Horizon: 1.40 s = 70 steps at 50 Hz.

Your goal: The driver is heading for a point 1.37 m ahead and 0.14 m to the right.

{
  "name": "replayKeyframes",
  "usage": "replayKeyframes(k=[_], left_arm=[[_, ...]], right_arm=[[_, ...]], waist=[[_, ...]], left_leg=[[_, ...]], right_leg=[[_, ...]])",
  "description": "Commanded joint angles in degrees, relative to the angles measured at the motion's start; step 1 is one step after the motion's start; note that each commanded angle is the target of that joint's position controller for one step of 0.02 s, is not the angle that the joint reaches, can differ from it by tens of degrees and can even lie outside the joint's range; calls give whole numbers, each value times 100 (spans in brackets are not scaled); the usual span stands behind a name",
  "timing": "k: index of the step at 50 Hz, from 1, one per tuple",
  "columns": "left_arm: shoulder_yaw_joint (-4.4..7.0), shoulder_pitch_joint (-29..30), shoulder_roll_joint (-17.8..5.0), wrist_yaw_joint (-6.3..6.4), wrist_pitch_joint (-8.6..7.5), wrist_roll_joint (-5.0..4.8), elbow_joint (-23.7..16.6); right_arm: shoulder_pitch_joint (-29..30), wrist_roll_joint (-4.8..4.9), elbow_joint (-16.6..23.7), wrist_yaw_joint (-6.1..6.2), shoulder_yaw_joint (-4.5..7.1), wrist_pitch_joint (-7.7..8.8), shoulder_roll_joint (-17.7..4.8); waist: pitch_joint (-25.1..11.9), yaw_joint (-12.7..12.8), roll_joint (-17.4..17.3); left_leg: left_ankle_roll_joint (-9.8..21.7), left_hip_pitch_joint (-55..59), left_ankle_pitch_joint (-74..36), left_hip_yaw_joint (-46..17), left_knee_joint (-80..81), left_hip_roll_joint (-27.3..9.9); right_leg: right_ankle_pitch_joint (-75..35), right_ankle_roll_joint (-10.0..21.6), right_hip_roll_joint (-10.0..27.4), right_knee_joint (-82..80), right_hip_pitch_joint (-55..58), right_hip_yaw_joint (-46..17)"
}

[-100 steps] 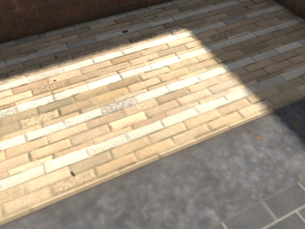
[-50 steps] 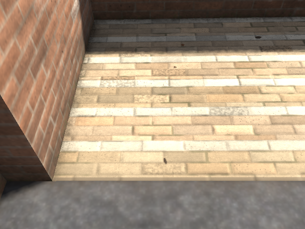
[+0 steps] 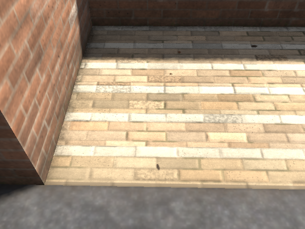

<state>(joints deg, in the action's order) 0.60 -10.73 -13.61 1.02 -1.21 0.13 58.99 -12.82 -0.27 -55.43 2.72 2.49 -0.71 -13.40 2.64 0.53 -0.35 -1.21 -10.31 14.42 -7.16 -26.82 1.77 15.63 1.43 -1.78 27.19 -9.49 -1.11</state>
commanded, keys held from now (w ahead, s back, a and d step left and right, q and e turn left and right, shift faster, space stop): no key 0.04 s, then w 0.96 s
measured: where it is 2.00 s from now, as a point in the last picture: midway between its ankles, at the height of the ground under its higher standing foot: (156, 151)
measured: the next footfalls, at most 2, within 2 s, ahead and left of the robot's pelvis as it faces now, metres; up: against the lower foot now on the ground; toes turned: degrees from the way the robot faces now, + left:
left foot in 0.34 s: +0.08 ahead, +0.14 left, +0.00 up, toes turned +1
right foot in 0.80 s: +0.45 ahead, -0.08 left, +0.00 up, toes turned -1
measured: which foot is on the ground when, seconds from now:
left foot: down 0.00-0.10, up 0.12-0.32, down 0.34-0.80, up 0.82-1.00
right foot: down 0.00-0.34, up 0.36-0.78, down 0.80-1.00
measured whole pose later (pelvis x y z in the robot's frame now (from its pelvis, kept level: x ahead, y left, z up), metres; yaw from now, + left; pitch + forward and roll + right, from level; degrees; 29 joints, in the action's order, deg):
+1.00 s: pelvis +0.38 +0.00 +0.00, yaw +0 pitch +0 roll -1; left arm 2.6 -13.1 -14.7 -2.5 -5.8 0.2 54.2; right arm -14.3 1.3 -53.6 0.7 2.7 5.6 -15.7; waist 2.3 1.0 -2.0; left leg 2.6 -28.9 17.3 -2.3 -66.3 -5.3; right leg 7.5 4.5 -4.3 20.1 -12.9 3.8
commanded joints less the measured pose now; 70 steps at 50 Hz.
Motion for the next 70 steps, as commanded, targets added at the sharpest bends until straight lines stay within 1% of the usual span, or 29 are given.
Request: replayKeyframes(k=[1,5,7,9,12,16,17,18,19,20,22,25,30,35,38,40,41,42,43,44,46,50,54,61,65,67,68,69,70], left_arm=[[104,-61,-653,24,-44,-2,-135],[180,-266,-887,77,3,-77,-28],[290,-577,-1220,101,-35,-116,1],[343,-564,-1258,105,-143,-88,-60],[345,-360,-1135,58,-212,-188,-234],[276,-172,-943,9,-141,-207,-353],[143,-53,-516,-46,-187,-126,-446],[97,-5,-279,-48,-313,-128,-722],[170,102,-629,-57,-397,-253,-786],[200,127,-780,-102,-460,-340,-807],[256,87,-853,-132,-516,-209,-723],[261,248,-666,-215,-476,-109,-749],[125,1385,-338,-244,-441,-117,-1240],[110,1927,-454,-354,-468,-177,-1556],[252,1407,-776,-391,-503,-167,-1506],[498,-313,-1193,-310,-452,-192,-1020],[600,-1242,-1577,-247,-410,-79,-824],[589,-1463,-1668,-309,-404,-43,-709],[448,-1120,-1139,-315,-432,-100,-731],[390,-565,-948,-298,-463,-106,-835],[322,113,-720,-336,-535,7,-958],[280,3,-646,-334,-584,-7,-759],[338,-421,-916,-168,-534,-12,-628],[358,-1252,-1031,-99,-391,-126,-328],[426,-1208,-1164,-61,-248,-124,-301],[375,-1045,-1054,-57,-188,-72,-389],[266,-1131,-831,-45,-201,53,-559],[57,-1869,-39,-125,-336,-8,-534],[196,-1536,-719,-148,-477,-113,-473]], right_arm=[[-96,3,86,21,100,59,-600],[-132,60,-52,32,70,77,-512],[191,102,132,-19,38,230,-465],[358,153,204,-106,45,404,-491],[274,200,178,-217,64,559,-517],[-1045,172,-451,-250,169,567,-454],[-1620,162,-514,-209,237,565,-730],[-2170,128,-568,-262,360,594,-1453],[-1830,54,-533,-307,247,688,-1151],[-1311,57,-342,-334,158,763,-876],[-786,67,-137,-393,77,785,-745],[-1129,20,-219,-345,-8,691,-562],[-1402,17,-231,-183,9,601,-808],[-1638,122,-352,-152,65,571,-863],[-1420,84,-272,-139,149,479,-1031],[-1268,0,-161,-150,124,381,-980],[-1523,-70,-17,-176,19,402,-654],[-2181,0,-92,-248,-192,547,125],[-1623,173,-31,-276,-41,699,-543],[-1029,308,171,-283,44,797,-840],[-626,203,249,-195,105,814,-821],[-721,126,328,-172,103,567,-477],[269,34,717,-180,110,566,-534],[1622,134,1167,-376,-3,666,-444],[1471,147,1279,-490,80,717,-725],[5,134,859,-443,313,718,-1151],[-1072,56,651,-385,432,693,-1599],[-1290,42,503,-433,479,656,-1849],[-1213,38,560,-452,311,669,-1289]], waist=[[-68,4,41],[60,76,475],[427,223,1003],[724,223,925],[519,63,713],[-34,-547,313],[-208,-762,-673],[-335,-793,-1882],[2,-598,-1139],[382,-399,-725],[417,-205,-452],[262,-249,-545],[439,-479,-405],[625,-433,-456],[66,9,-618],[-1029,836,-661],[-1850,905,177],[-2670,506,1672],[-1962,633,1117],[-1041,492,812],[-427,103,109],[-165,-239,365],[97,-23,222],[254,425,238],[7,117,424],[-915,-618,412],[-1826,-917,-263],[-2471,-465,-1808],[-2091,-645,-1008]], left_leg=[[88,27,-979,-69,329,-164],[158,-476,1138,425,-229,245],[200,-1326,1275,675,-1233,145],[271,-1834,1199,491,-2036,-309],[394,-1703,1297,562,-1419,-535],[287,1182,-120,1042,115,-9],[586,1781,636,-411,807,-968],[1452,2244,1615,-2878,1683,-2224],[1764,1792,2414,-3457,1872,-2543],[1605,1573,2400,-2921,1896,-2336],[1227,1392,1037,-1767,1940,-1853],[1060,1277,-929,-606,1972,-1382],[1102,763,-1697,107,2177,-1160],[1077,1211,-1999,240,2131,-1492],[909,1770,-4123,359,1261,-1625],[656,1158,-5063,629,-803,-1260],[467,-559,-3026,807,-2726,-776],[227,-2206,1666,325,-4487,271],[368,-2805,1717,-174,-5114,-36],[461,-3066,1199,36,-5106,-333],[462,-2500,337,199,-4529,-823],[333,-2152,32,283,-3772,-1109],[112,-2829,-1203,395,-2350,-1136],[173,-2613,-2020,676,-472,-715],[469,-2172,-1152,728,-144,-509],[781,-87,-1175,926,-57,-275],[1168,1705,-1274,-341,-246,-1376],[2053,3429,-5,-3077,513,-2482],[1820,3186,467,-3284,928,-2342]], right_leg=[[-555,97,348,-609,-191,-359],[2073,407,477,-991,-267,-752],[3382,1036,1521,-1768,-250,-2197],[2936,1396,2098,-2067,-331,-2881],[1842,1110,1828,-1921,-26,-2151],[980,670,835,-650,-1434,-745],[712,329,347,1027,-2071,-139],[1568,147,-205,2602,-3262,170],[1663,234,152,3645,-3716,-357],[1036,358,457,3950,-4030,-509],[70,358,770,3686,-3918,-364],[-653,126,840,3107,-3516,-36],[-1603,-162,594,1265,-3028,321],[-1847,64,461,350,-2698,255],[-1369,340,192,275,-1834,369],[-1312,659,85,326,480,409],[-745,1130,1310,387,2462,-1227],[622,1947,2456,-630,3638,-4063],[1061,1654,2187,-1113,3108,-4102],[602,1422,2043,-1240,2156,-3138],[-773,1238,1660,-1536,573,-1955],[-1149,1313,1378,-2089,-330,-1084],[-1445,1250,1280,-2261,-143,-695],[-1646,1018,1355,-1982,740,-324],[-2871,823,1665,-1257,1512,-396],[-4135,572,1231,457,1087,-45],[-2523,384,837,2313,-134,227],[1445,64,-234,4096,-2383,51],[1812,133,60,4756,-2998,-641]])
Keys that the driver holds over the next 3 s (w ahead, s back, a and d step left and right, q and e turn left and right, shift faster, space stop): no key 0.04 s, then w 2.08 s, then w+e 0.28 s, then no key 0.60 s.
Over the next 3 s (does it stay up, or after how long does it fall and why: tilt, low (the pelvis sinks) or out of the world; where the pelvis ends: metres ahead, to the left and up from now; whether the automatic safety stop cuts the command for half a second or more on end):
stays up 1.34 0.00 0.00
